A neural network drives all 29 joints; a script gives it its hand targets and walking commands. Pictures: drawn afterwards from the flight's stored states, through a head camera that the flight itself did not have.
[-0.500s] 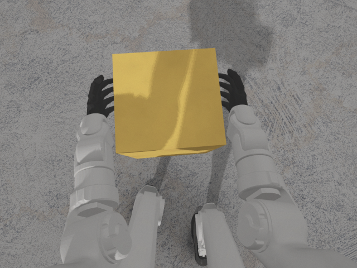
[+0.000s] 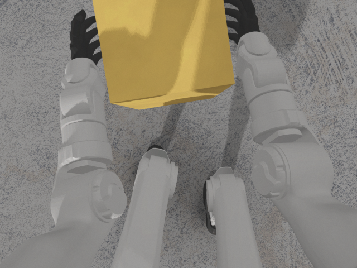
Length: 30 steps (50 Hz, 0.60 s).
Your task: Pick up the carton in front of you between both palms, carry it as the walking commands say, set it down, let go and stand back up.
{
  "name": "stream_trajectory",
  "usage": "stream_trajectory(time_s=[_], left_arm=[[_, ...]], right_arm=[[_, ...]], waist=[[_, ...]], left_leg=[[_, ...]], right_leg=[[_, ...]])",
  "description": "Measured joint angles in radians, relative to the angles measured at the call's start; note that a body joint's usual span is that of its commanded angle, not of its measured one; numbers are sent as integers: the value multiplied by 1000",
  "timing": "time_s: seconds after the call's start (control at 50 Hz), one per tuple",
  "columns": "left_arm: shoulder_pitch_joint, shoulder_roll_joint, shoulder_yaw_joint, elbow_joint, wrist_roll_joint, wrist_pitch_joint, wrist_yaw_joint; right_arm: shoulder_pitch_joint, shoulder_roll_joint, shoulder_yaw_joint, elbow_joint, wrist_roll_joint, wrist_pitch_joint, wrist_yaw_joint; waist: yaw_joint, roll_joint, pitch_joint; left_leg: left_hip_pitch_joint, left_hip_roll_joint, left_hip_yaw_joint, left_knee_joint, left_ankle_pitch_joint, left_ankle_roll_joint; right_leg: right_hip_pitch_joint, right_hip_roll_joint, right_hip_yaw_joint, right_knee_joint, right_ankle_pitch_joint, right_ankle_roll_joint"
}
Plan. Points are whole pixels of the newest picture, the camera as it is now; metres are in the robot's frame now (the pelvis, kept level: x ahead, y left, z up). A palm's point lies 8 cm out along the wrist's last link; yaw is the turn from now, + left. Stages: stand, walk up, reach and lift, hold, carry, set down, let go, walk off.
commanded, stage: set down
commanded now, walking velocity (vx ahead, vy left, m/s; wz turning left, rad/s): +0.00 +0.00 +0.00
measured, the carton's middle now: (167, 54) +0.51 +0.14 -0.20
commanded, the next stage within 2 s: none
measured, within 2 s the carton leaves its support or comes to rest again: rests again in 1.62 s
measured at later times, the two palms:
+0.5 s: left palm (99, 67) +0.46 +0.30 -0.25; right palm (219, 43) +0.58 +0.02 -0.25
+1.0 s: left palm (105, 72) +0.46 +0.29 -0.28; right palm (220, 50) +0.58 +0.01 -0.29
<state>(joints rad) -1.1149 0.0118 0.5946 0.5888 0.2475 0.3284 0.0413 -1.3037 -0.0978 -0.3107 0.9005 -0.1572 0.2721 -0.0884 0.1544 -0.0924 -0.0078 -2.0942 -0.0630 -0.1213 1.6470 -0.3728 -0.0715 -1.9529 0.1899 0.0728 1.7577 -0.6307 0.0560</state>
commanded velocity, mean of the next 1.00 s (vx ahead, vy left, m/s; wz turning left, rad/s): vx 0.00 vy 0.00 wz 0.00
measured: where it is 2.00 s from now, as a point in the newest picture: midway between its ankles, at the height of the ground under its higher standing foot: (180, 198)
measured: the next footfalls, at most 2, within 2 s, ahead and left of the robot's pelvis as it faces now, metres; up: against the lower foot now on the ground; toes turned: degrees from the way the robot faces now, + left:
none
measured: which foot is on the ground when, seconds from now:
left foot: down 0.00-1.00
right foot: down 0.00-1.00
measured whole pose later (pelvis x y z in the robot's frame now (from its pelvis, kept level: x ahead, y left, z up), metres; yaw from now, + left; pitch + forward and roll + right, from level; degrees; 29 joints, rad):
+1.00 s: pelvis -0.01 -0.02 -0.09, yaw -1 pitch +44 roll +4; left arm -1.40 0.17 0.68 0.84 0.17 0.25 -0.02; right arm -1.72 -0.27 0.07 1.19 0.01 0.25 -0.14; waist 0.25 -0.08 0.37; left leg -2.27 0.04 -0.05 1.97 -0.46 -0.09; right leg -2.20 0.23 0.06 2.12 -0.68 0.02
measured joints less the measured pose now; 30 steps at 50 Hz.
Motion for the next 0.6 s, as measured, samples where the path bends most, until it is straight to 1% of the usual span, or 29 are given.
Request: stream_trajectory(time_s=[0.18, 0.34, 0.44, 0.6], left_arm=[[-125, 43, 26, 33, -8, 6, 2], [-217, 82, 30, 58, -44, 4, 10], [-237, 104, 44, 91, -70, -8, 0], [-257, 117, 55, 137, -96, -36, -14]], right_arm=[[-163, -59, 53, 79, 23, 4, -16], [-283, -115, 144, 123, 81, 9, -37], [-335, -133, 214, 168, 112, 10, -54], [-373, -171, 330, 211, 166, -2, -61]], waist=[[27, -5, 119], [52, -3, 237], [75, 12, 312], [94, 24, 341]], left_leg=[[-92, -5, -3, 106, -7, -16], [-155, -4, 2, 197, -24, -26], [-146, 27, 22, 252, -59, -16], [-160, 59, 51, 292, -89, -5]], right_leg=[[-98, 18, -7, 120, -15, 4], [-163, 30, -10, 220, -39, 6], [-157, 50, 1, 270, -61, 11], [-183, 54, 10, 314, -79, 7]])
